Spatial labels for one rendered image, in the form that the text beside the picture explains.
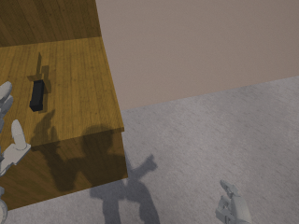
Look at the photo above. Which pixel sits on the robot left hand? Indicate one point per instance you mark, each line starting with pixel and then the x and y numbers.
pixel 15 152

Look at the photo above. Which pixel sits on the tap lever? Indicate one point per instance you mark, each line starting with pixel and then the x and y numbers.
pixel 36 103

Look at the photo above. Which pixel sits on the robot right hand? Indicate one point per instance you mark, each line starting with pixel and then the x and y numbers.
pixel 237 208

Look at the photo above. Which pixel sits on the counter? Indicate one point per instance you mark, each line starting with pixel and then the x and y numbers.
pixel 76 140

